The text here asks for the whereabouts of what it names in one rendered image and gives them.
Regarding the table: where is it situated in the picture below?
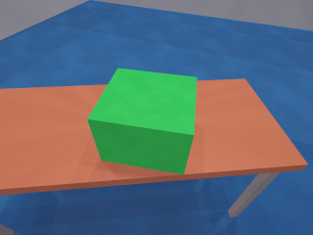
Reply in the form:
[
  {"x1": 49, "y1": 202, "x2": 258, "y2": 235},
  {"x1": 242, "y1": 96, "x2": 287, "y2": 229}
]
[{"x1": 0, "y1": 78, "x2": 308, "y2": 235}]

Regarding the carton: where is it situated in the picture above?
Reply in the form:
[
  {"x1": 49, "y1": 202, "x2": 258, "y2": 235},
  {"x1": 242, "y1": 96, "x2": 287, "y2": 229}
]
[{"x1": 87, "y1": 68, "x2": 198, "y2": 175}]

